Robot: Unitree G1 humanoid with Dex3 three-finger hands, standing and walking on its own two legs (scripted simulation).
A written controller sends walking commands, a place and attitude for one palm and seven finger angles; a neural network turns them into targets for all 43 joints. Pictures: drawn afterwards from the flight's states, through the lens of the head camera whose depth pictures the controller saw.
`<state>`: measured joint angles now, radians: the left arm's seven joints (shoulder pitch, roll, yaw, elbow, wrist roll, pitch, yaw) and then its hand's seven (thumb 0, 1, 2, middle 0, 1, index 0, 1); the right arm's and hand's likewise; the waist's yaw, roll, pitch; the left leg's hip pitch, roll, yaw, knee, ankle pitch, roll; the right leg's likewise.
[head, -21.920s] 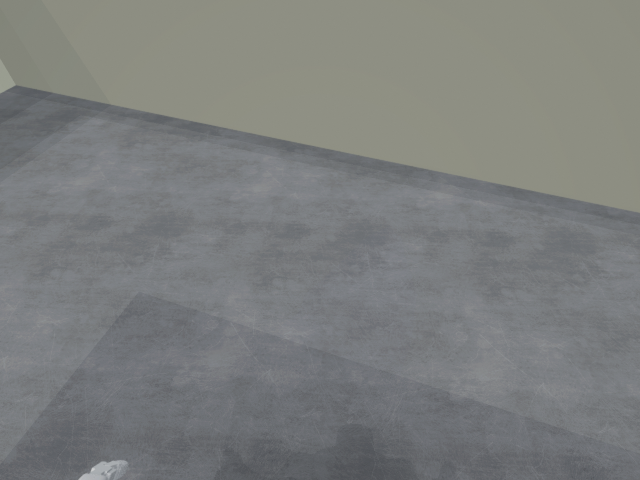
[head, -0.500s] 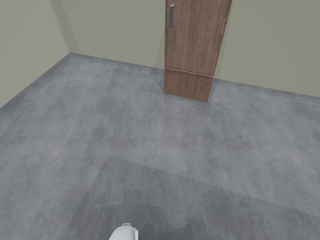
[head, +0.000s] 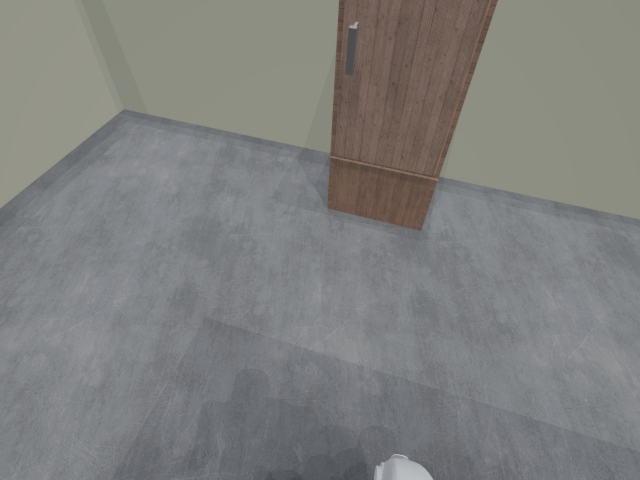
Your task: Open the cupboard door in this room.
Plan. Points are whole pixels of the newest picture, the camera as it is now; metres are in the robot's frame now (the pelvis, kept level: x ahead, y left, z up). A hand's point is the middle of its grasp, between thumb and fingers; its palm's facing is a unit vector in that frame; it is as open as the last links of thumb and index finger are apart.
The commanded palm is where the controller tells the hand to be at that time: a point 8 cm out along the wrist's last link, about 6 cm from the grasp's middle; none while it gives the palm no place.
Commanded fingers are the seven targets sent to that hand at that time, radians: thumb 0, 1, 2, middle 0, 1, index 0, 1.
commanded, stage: stand and wait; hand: left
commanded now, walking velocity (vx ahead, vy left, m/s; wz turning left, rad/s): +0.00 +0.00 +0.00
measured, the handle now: (352, 48) +1.27 -0.03 -0.03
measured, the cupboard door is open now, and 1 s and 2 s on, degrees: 0 0 0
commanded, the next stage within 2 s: look at it before walking up in 0.88 s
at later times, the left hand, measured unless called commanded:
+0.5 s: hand out of the picture +0.12 +0.14 -0.17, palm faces +0.09 -0.98 -0.20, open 7.2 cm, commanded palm none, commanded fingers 0.00 0.90 0.90 -0.20 -0.30 -0.20 -0.30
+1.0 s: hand out of the picture +0.05 +0.11 -0.17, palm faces +0.05 -0.99 -0.15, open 7.4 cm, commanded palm none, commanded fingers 0.00 0.90 0.90 -0.20 -0.30 -0.20 -0.30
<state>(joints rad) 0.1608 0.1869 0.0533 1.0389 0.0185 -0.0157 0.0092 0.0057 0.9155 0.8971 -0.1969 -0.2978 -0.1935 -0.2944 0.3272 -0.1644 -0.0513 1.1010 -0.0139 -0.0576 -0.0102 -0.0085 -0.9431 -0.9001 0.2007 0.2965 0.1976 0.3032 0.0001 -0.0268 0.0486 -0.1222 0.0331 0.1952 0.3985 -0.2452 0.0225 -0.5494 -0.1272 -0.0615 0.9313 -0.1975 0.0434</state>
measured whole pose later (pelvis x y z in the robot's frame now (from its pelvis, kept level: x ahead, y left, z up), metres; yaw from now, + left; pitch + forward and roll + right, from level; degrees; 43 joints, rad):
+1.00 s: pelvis +0.09 -0.03 +0.00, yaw -1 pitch -1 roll +0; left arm 0.33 0.09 -0.01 1.18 0.00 -0.02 0.04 0.01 0.91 0.90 -0.20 -0.30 -0.20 -0.30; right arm 0.32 -0.10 0.00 1.16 0.00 -0.02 -0.03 0.00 -0.91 -0.90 0.20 0.30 0.20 0.30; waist 0.01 0.01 0.02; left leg -0.10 0.06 0.13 0.38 -0.26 -0.02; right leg -0.21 -0.03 -0.13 0.41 -0.18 -0.03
